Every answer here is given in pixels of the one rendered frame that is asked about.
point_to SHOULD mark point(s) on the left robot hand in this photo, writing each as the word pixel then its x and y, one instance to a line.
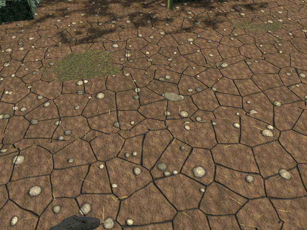
pixel 77 223

